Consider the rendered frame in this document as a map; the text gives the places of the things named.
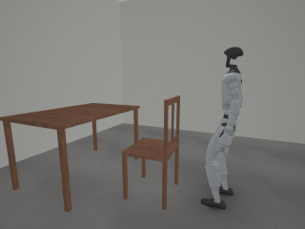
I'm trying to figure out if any right robot hand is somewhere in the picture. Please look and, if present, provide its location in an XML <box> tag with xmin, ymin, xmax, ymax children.
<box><xmin>231</xmin><ymin>127</ymin><xmax>236</xmax><ymax>140</ymax></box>

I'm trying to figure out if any robot left upper arm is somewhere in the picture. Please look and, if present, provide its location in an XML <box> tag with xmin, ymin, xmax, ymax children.
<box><xmin>225</xmin><ymin>73</ymin><xmax>242</xmax><ymax>107</ymax></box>

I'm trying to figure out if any left robot hand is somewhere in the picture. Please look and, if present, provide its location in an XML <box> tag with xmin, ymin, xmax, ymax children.
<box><xmin>215</xmin><ymin>134</ymin><xmax>232</xmax><ymax>157</ymax></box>

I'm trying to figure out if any right robot shin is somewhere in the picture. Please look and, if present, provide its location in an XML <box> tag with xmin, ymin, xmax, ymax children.
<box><xmin>218</xmin><ymin>161</ymin><xmax>228</xmax><ymax>190</ymax></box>

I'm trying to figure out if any chair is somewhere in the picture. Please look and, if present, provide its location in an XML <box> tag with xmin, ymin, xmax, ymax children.
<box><xmin>122</xmin><ymin>95</ymin><xmax>180</xmax><ymax>210</ymax></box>

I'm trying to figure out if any table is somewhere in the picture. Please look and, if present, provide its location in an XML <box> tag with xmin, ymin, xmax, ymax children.
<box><xmin>0</xmin><ymin>103</ymin><xmax>140</xmax><ymax>212</ymax></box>

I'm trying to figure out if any robot left forearm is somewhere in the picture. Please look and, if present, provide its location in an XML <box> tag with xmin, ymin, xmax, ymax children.
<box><xmin>223</xmin><ymin>99</ymin><xmax>240</xmax><ymax>135</ymax></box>

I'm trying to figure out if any humanoid robot torso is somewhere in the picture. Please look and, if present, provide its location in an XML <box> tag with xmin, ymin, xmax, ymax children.
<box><xmin>220</xmin><ymin>70</ymin><xmax>242</xmax><ymax>132</ymax></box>

